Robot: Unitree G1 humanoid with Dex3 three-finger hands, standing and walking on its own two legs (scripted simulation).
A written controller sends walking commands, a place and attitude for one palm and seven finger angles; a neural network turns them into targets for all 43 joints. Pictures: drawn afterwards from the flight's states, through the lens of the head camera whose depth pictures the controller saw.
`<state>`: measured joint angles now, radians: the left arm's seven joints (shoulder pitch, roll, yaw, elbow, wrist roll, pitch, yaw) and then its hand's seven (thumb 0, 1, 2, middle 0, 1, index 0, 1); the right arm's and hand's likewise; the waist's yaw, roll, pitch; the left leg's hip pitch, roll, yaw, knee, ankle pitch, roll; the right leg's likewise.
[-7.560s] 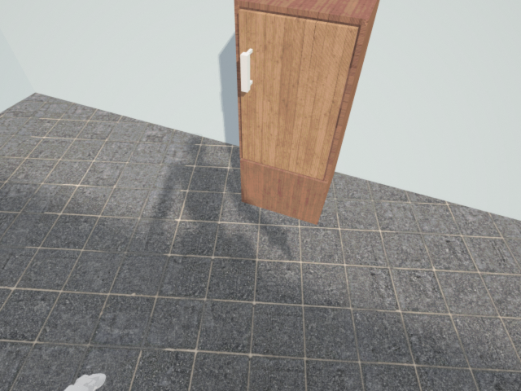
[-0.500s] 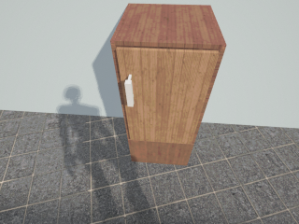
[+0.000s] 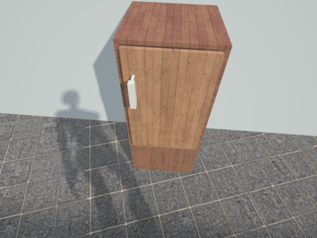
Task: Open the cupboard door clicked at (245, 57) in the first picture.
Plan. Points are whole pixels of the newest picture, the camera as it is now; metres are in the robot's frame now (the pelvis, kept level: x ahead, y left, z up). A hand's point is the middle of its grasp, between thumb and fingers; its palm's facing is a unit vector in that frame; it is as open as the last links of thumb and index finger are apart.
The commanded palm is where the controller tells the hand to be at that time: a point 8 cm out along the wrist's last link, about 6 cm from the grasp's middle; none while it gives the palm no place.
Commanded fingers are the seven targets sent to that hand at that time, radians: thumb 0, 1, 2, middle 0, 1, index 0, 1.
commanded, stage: look again from close up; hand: left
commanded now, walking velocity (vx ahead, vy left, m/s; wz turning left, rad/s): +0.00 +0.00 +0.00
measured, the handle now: (133, 91) +0.64 +0.13 -0.03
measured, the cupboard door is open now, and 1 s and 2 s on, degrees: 0 0 0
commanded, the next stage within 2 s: shuffle to correct the standing spot in 0.48 s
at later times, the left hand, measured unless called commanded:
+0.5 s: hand out of the picture -0.01 +0.19 -0.18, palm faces +0.06 -0.98 -0.19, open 7.4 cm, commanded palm none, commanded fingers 0.00 0.90 0.90 -0.20 -0.30 -0.20 -0.30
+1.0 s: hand out of the picture -0.06 +0.15 -0.18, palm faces +0.11 -0.98 -0.15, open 7.4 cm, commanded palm none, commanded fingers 0.00 0.90 0.90 -0.20 -0.30 -0.20 -0.30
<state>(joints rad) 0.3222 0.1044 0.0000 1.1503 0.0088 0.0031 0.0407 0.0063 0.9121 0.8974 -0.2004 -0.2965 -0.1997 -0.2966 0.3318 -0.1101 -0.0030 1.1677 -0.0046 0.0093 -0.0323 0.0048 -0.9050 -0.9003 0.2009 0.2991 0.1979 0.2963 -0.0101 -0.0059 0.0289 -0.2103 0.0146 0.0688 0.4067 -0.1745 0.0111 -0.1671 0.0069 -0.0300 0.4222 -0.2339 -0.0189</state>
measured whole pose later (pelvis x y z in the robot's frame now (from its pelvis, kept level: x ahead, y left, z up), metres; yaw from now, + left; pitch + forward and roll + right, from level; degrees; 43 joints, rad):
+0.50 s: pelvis -0.02 +0.02 -0.01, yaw +2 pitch -2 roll -1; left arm 0.33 0.16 0.01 1.03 0.02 0.00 0.04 0.01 0.91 0.90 -0.20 -0.30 -0.20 -0.30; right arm 0.30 -0.16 0.00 1.03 -0.01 -0.01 -0.02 0.01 -0.92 -0.90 0.20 0.30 0.20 0.30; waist 0.00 -0.01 -0.01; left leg -0.28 0.00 0.05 0.52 -0.21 0.04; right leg -0.22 -0.02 -0.05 0.51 -0.26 0.00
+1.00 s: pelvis +0.00 -0.01 +0.00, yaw +0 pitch +0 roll -1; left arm 0.47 0.14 0.04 1.05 0.03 -0.02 0.02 0.01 0.91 0.90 -0.20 -0.30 -0.20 -0.30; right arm 0.32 -0.16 -0.03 1.03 -0.02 0.01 0.00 0.01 -0.90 -0.90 0.20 0.30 0.20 0.30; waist 0.02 -0.03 -0.04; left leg -0.44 0.04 0.07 0.86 -0.38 0.04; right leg -0.19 0.02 -0.07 0.43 -0.24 -0.05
